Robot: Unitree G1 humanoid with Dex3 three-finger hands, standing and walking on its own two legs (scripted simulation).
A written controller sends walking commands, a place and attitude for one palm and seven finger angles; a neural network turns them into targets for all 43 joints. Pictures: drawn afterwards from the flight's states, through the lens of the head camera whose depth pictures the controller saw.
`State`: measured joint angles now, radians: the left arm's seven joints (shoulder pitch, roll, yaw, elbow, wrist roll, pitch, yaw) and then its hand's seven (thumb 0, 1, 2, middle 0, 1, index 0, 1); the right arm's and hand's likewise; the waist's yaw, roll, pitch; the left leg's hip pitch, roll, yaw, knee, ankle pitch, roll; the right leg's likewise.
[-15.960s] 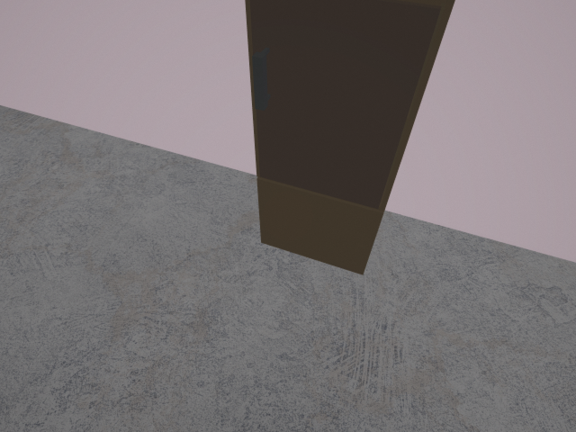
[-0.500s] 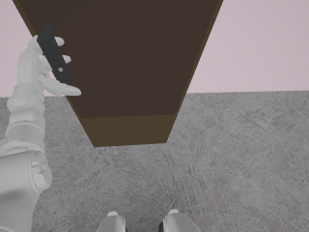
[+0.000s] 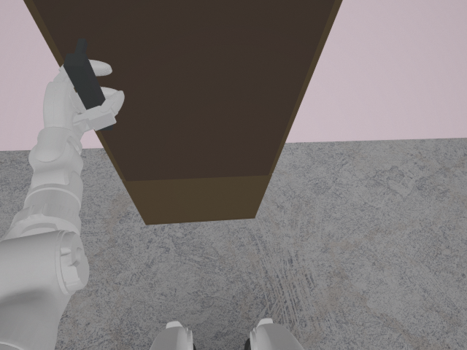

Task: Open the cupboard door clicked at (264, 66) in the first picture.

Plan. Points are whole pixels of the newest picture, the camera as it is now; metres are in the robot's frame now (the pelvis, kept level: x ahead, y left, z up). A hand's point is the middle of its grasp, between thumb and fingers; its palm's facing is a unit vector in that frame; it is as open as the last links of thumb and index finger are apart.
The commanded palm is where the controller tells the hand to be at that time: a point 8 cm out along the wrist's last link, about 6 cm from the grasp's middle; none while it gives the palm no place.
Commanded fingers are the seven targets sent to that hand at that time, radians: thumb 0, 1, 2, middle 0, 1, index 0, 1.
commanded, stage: close the thumb around the handle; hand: left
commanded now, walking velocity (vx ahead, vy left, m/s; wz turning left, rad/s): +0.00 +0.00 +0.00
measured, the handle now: (94, 87) +0.54 +0.21 +0.09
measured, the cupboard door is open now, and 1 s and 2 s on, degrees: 0 28 41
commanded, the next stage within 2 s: pull the door open along its arc in 0.18 s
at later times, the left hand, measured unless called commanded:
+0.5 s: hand (106, 111) +0.49 +0.18 +0.09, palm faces +0.04 -1.00 +0.00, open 5.9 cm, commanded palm +0.44 +0.23 +0.09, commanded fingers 0.00 0.90 0.90 -0.40 -1.35 -0.40 -1.35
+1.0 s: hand (145, 200) +0.33 +0.11 +0.10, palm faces +0.31 -0.95 +0.06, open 6.1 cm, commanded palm +0.26 +0.16 +0.09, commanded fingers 0.00 0.90 0.90 -0.40 -1.35 -0.40 -1.35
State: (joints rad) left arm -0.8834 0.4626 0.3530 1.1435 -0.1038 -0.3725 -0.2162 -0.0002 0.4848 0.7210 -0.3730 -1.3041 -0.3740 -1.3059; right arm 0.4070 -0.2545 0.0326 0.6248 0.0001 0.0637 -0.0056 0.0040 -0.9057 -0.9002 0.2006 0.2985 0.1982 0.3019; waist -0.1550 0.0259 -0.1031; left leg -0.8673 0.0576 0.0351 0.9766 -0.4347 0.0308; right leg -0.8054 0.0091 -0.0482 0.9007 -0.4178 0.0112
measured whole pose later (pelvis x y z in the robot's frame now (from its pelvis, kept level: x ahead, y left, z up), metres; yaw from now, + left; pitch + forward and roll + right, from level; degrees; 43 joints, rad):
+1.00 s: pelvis +0.02 -0.02 +0.02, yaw +2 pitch +9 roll +0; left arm 0.03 -0.01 -0.02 0.12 -0.06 -0.22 0.30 0.02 0.64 0.72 -0.32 -1.35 -0.39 -1.35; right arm 0.21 -0.20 0.01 0.51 -0.02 0.02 0.04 0.01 -0.91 -0.90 0.20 0.30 0.19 0.30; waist -0.01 0.02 -0.12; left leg -0.59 0.04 0.04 0.84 -0.42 0.00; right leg -0.56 -0.01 -0.04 0.83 -0.44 -0.01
